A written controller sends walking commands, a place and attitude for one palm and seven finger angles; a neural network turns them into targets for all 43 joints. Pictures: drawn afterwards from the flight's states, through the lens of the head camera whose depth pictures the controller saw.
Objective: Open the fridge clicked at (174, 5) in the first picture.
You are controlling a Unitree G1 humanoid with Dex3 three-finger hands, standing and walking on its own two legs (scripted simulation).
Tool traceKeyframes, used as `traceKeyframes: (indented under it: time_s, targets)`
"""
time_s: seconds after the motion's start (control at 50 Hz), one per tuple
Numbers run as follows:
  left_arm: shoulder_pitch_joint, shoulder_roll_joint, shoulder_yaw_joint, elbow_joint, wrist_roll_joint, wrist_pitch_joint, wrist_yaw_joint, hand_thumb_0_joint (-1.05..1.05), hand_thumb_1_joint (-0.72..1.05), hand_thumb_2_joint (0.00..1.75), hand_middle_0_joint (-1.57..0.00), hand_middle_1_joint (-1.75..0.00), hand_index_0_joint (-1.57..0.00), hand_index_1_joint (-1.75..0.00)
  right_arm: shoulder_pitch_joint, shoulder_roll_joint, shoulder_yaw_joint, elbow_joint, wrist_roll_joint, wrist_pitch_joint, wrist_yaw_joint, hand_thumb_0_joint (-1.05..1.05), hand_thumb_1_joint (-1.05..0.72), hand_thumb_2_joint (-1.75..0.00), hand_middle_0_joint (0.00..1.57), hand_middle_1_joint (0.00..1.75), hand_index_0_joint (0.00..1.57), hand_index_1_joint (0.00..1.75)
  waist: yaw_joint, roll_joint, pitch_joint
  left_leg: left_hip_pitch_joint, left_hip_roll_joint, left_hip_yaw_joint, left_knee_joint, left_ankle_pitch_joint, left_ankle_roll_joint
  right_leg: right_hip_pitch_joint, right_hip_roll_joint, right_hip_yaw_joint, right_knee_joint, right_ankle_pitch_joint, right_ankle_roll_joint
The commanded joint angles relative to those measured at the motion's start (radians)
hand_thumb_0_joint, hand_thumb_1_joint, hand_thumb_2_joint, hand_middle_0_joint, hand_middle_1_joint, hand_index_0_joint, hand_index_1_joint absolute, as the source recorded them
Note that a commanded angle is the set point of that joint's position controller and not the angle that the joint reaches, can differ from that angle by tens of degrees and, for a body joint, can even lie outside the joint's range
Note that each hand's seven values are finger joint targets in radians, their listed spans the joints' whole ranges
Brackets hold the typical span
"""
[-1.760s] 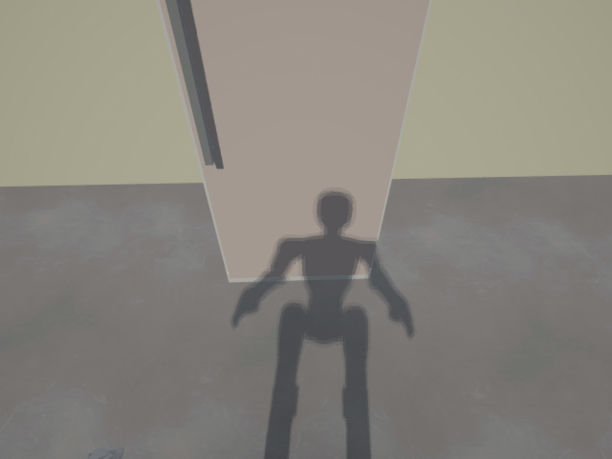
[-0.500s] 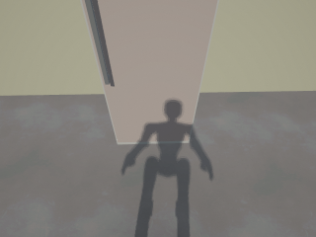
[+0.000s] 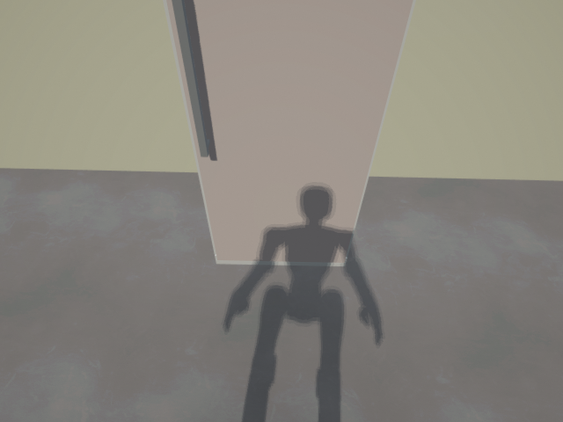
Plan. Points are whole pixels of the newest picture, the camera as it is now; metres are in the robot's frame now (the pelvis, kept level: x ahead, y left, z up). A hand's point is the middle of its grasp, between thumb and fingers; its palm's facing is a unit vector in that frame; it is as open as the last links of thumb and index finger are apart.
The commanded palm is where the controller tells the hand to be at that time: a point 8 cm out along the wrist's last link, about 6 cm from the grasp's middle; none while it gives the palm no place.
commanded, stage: take the last steps up to it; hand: left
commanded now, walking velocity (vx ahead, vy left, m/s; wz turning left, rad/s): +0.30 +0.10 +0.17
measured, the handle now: (194, 77) +0.82 +0.27 +0.11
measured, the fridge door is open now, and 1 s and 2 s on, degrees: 0 0 0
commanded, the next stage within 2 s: come to a stop and stand still in 0.82 s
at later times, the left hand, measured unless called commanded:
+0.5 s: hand (155, 393) +0.20 +0.23 -0.17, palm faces +0.04 -0.98 -0.19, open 7.3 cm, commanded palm none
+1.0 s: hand (165, 352) +0.29 +0.25 -0.20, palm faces +0.17 -0.97 -0.15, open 7.3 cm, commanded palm none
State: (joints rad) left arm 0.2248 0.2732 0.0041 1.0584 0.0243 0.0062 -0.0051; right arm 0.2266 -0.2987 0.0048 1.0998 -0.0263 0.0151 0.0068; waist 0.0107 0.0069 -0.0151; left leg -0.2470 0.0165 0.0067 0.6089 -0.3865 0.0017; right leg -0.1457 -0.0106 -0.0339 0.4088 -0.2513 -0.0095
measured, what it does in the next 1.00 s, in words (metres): walks ahead: right foot, then left foot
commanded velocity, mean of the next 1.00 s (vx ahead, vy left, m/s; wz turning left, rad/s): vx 0.19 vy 0.03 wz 0.04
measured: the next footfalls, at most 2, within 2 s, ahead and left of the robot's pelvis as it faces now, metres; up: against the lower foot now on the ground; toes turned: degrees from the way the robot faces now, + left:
right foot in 0.58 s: +0.34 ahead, -0.06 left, +0.00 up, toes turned -5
left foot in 0.96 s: +0.40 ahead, +0.18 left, +0.00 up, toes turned +12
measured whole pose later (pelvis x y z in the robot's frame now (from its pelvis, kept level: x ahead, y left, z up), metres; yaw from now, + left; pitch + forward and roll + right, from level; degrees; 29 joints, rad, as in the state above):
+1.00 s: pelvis +0.32 +0.07 -0.01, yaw +4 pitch -1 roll -1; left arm 0.34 0.18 0.05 1.09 0.02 -0.01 0.01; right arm 0.19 -0.16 -0.03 1.01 -0.03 -0.06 0.00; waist 0.04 -0.04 0.02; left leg -0.33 0.06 0.12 0.59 -0.22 0.03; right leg -0.21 -0.06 -0.12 0.62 -0.41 0.01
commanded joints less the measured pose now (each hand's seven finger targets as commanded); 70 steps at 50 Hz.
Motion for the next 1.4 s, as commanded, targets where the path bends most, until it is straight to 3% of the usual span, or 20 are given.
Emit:
traceKeyframes:
  time_s: [0.0,0.08,0.1,0.12,0.14,0.18,0.26,0.46,0.52,0.54,0.56,0.58,0.62,0.72,0.9,0.94,1.06,1.28,1.34,1.38]
  targets:
    - [0.078,0.208,0.070,-0.045,0.006,-0.033,0.016,0.00,0.90,0.90,-0.20,-0.30,-0.20,-0.30,-0.011,-0.057,-0.038,-0.105,0.008,-0.029,0.010,0.00,-0.90,-0.90,0.20,0.30,0.20,0.30,0.018,-0.128,0.111,-0.220,0.050,0.018,0.106,-0.052,0.006,0.030,-0.338,0.288,-0.220,-0.231,-0.175]
    - [0.059,0.121,0.062,-0.055,-0.002,-0.022,0.012,0.00,0.90,0.90,-0.20,-0.30,-0.20,-0.30,0.218,-0.033,-0.046,-0.049,0.011,-0.047,0.001,0.00,-0.90,-0.90,0.20,0.30,0.20,0.30,-0.071,-0.004,0.089,0.196,0.022,0.042,-0.189,0.043,0.013,-0.254,-0.173,0.045,0.037,-0.235,-0.066]
    - [0.068,0.047,0.049,-0.074,-0.008,-0.015,0.004,0.00,0.90,0.90,-0.20,-0.30,-0.20,-0.30,0.314,-0.112,-0.070,-0.024,-0.002,-0.053,-0.010,0.00,-0.90,-0.90,0.20,0.30,0.20,0.30,-0.100,0.249,0.086,0.261,0.211,-0.254,-0.333,-0.143,0.082,-0.401,-0.048,-0.072,0.328,-0.269,-0.009]
    - [0.009,0.017,0.038,-0.119,-0.004,-0.022,0.004,0.00,0.90,0.90,-0.20,-0.30,-0.20,-0.30,0.386,-0.156,-0.080,-0.021,-0.001,-0.054,-0.018,0.00,-0.90,-0.90,0.20,0.30,0.20,0.30,-0.113,0.310,0.110,0.249,0.344,-0.480,-0.467,-0.231,0.175,-0.529,0.001,-0.073,0.548,-0.363,0.003]
    - [-0.026,0.022,0.042,-0.122,0.003,-0.027,0.008,0.00,0.90,0.90,-0.20,-0.30,-0.20,-0.30,0.365,-0.116,-0.071,-0.019,0.002,-0.054,-0.023,0.00,-0.90,-0.90,0.20,0.30,0.20,0.30,-0.106,0.195,0.128,0.209,0.365,-0.502,-0.478,-0.236,0.217,-0.565,-0.049,-0.001,0.683,-0.312,-0.020]
    - [-0.020,0.004,0.048,-0.096,0.003,-0.037,-0.003,0.00,0.90,0.90,-0.20,-0.30,-0.20,-0.30,0.278,-0.041,-0.052,-0.038,0.006,-0.069,-0.029,0.00,-0.90,-0.90,0.20,0.30,0.20,0.30,-0.064,0.058,0.162,0.137,0.317,-0.385,-0.473,-0.097,0.218,-0.567,-0.110,0.031,0.748,-0.168,-0.017]
    - [0.057,-0.047,0.046,-0.059,0.005,-0.027,-0.010,0.00,0.90,0.90,-0.20,-0.30,-0.20,-0.30,0.264,0.020,-0.042,-0.011,0.014,-0.100,-0.040,0.00,-0.90,-0.90,0.20,0.30,0.20,0.30,-0.019,0.074,0.114,0.152,0.228,-0.169,-0.445,0.263,0.202,-0.486,-0.120,-0.009,0.644,-0.047,0.017]
    - [-0.118,-0.084,0.057,-0.128,-0.001,-0.040,-0.010,0.00,0.90,0.90,-0.20,-0.30,-0.20,-0.30,0.335,0.058,-0.055,0.060,0.003,-0.098,-0.044,0.00,-0.90,-0.90,0.20,0.30,0.20,0.30,-0.052,0.079,0.181,0.186,0.230,-0.075,-0.388,0.460,0.190,-0.387,-0.073,-0.069,0.283,0.017,-0.003]
    - [0.073,-0.044,0.074,-0.079,0.004,-0.057,-0.006,0.00,0.90,0.90,-0.20,-0.30,-0.20,-0.30,0.297,0.040,-0.059,0.059,0.007,-0.093,-0.042,0.00,-0.90,-0.90,0.20,0.30,0.20,0.30,0.044,0.003,0.091,0.124,0.185,-0.014,-0.135,0.632,0.143,-0.075,-0.011,-0.101,0.144,0.058,-0.032]
    - [0.222,0.008,0.089,-0.036,0.011,-0.071,0.002,0.00,0.90,0.90,-0.20,-0.30,-0.20,-0.30,0.291,0.054,-0.058,0.047,0.015,-0.095,-0.037,0.00,-0.90,-0.90,0.20,0.30,0.20,0.30,0.102,-0.061,0.009,-0.001,0.128,0.030,0.099,0.553,0.101,0.153,-0.084,0.000,0.109,0.069,-0.072]
    - [0.351,0.116,0.117,-0.006,0.014,-0.082,0.017,0.00,0.90,0.90,-0.20,-0.30,-0.20,-0.30,0.339,0.107,-0.050,0.015,0.027,-0.104,-0.026,0.00,-0.90,-0.90,0.20,0.30,0.20,0.30,0.118,-0.265,-0.129,-0.252,-0.020,0.101,0.448,0.120,0.049,0.382,-0.377,0.436,-0.019,0.087,-0.187]
    - [0.373,0.150,0.117,0.003,-0.008,-0.075,0.019,0.00,0.90,0.90,-0.20,-0.30,-0.20,-0.30,0.279,0.086,-0.056,-0.010,0.023,-0.096,-0.026,0.00,-0.90,-0.90,0.20,0.30,0.20,0.30,0.114,-0.209,-0.126,-0.319,-0.026,0.031,0.662,-0.174,0.050,0.318,-0.482,0.587,-0.139,0.036,-0.261]
    - [0.168,0.059,0.094,-0.048,-0.007,-0.067,0.028,0.00,0.90,0.90,-0.20,-0.30,-0.20,-0.30,0.164,0.105,-0.068,-0.037,0.010,-0.074,-0.015,0.00,-0.90,-0.90,0.20,0.30,0.20,0.30,0.050,-0.080,0.058,-0.359,0.072,-0.030,0.714,-0.031,0.054,0.010,-0.416,0.445,-0.213,-0.251,-0.217]
    - [0.055,-0.031,0.069,-0.071,0.011,-0.075,0.033,0.00,0.90,0.90,-0.20,-0.30,-0.20,-0.30,0.204,0.154,-0.059,-0.032,-0.002,-0.028,-0.002,0.00,-0.90,-0.90,0.20,0.30,0.20,0.30,-0.052,-0.100,0.094,-0.159,0.111,0.035,0.397,0.071,0.002,-0.280,-0.278,0.084,-0.243,-0.030,-0.148]
    - [0.109,0.021,0.071,-0.034,-0.003,-0.048,0.017,0.00,0.90,0.90,-0.20,-0.30,-0.20,-0.30,0.131,0.084,-0.052,-0.078,0.003,-0.065,0.000,0.00,-0.90,-0.90,0.20,0.30,0.20,0.30,-0.035,-0.041,0.051,0.117,0.035,0.117,-0.130,0.176,-0.010,-0.202,-0.190,0.021,-0.040,-0.035,-0.100]
    - [0.144,-0.077,0.046,-0.046,-0.012,-0.036,0.019,0.00,0.90,0.90,-0.20,-0.30,-0.20,-0.30,0.216,-0.042,-0.066,-0.068,-0.002,-0.070,-0.023,0.00,-0.90,-0.90,0.20,0.30,0.20,0.30,-0.047,0.266,0.007,0.238,0.325,-0.220,-0.274,0.538,0.112,-0.312,-0.032,-0.109,0.277,-0.188,0.010]
    - [0.160,-0.046,0.034,0.015,-0.014,0.002,0.040,0.00,0.90,0.90,-0.20,-0.30,-0.20,-0.30,-0.001,0.000,-0.054,-0.073,0.016,-0.047,-0.061,0.00,-0.90,-0.90,0.20,0.30,0.20,0.30,0.002,0.114,-0.013,0.203,0.293,-0.054,-0.237,1.059,0.154,-0.194,-0.073,-0.003,0.303,-0.169,0.040]
    - [0.156,-0.054,0.065,-0.057,0.001,0.028,0.037,0.00,0.90,0.90,-0.20,-0.30,-0.20,-0.30,-0.082,-0.031,-0.101,-0.110,0.004,0.001,-0.048,0.00,-0.90,-0.90,0.20,0.30,0.20,0.30,0.020,0.124,-0.015,0.028,0.277,-0.011,-0.185,0.575,0.124,-0.076,-0.041,-0.024,0.202,-0.016,0.021]
    - [0.110,0.070,0.068,-0.074,0.013,0.000,0.043,0.00,0.90,0.90,-0.20,-0.30,-0.20,-0.30,-0.037,0.094,-0.081,-0.126,0.022,0.007,-0.029,0.00,-0.90,-0.90,0.20,0.30,0.20,0.30,-0.010,-0.240,0.030,-0.118,0.031,0.116,0.051,-0.011,-0.011,-0.053,-0.294,0.240,-0.072,0.361,-0.081]
    - [0.074,0.086,0.069,-0.088,0.009,-0.001,0.041,0.00,0.90,0.90,-0.20,-0.30,-0.20,-0.30,-0.068,0.095,-0.081,-0.134,0.016,0.035,-0.030,0.00,-0.90,-0.90,0.20,0.30,0.20,0.30,0.008,-0.261,0.017,-0.094,0.020,0.018,0.263,-0.171,-0.005,-0.177,-0.323,0.283,-0.138,0.222,-0.174]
